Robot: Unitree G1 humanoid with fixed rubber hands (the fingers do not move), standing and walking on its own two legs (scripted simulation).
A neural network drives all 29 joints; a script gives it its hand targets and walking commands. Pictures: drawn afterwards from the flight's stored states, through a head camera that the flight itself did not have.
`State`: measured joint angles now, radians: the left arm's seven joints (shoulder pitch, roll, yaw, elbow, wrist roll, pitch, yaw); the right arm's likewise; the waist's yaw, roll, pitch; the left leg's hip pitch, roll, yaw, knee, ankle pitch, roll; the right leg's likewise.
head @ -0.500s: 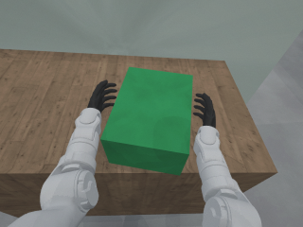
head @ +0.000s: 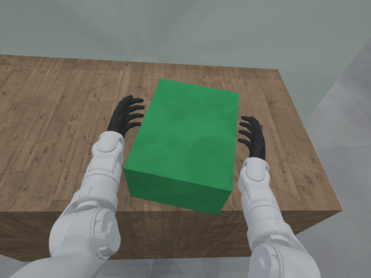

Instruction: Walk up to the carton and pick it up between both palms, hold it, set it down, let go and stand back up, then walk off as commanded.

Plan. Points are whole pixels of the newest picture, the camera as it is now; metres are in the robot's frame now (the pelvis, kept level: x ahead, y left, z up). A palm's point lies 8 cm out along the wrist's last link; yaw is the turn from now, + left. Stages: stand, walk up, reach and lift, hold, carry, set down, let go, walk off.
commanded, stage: set down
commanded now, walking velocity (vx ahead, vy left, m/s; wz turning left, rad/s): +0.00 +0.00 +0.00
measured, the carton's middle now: (187, 142) +0.44 +0.01 -0.01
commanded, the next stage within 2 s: none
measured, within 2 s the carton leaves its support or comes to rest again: rests again in 0.66 s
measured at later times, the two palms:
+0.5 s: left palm (118, 129) +0.41 +0.17 +0.06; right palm (254, 153) +0.37 -0.14 +0.06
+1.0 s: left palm (108, 137) +0.41 +0.20 +0.03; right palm (246, 158) +0.37 -0.13 +0.03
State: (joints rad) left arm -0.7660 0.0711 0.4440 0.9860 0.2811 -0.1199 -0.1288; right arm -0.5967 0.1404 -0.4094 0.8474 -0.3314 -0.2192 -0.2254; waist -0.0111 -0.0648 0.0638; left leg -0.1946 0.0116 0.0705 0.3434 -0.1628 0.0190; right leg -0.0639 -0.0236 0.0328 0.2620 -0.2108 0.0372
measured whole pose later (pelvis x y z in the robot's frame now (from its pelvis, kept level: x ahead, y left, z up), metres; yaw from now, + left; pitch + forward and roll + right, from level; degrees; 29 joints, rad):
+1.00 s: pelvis -0.01 +0.01 -0.01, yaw +0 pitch +12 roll -2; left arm -0.81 0.16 0.33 1.20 0.13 -0.27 -0.01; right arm -0.65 0.06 -0.28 1.04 -0.01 -0.33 -0.25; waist -0.01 -0.06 -0.09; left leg -0.48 0.02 0.07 0.45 -0.17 0.02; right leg -0.34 -0.01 0.03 0.34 -0.21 0.04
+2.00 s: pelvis -0.05 +0.01 -0.01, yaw +0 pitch +4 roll -2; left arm -0.91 0.33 0.11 1.10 -0.07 0.10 -0.07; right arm -0.80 -0.07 -0.16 0.95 0.20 0.09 -0.25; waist -0.01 -0.06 -0.08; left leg -0.39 0.03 0.07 0.46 -0.14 0.02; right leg -0.25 -0.01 0.03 0.37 -0.19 0.04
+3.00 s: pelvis -0.06 +0.01 -0.01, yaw +0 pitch -2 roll -2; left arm -0.30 0.33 0.11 0.45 -0.08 0.16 -0.11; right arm -0.15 -0.07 -0.01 0.32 0.25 0.07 -0.26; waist -0.01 -0.06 -0.01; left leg -0.29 0.03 0.07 0.46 -0.14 0.03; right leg -0.16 -0.01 0.03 0.37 -0.19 0.04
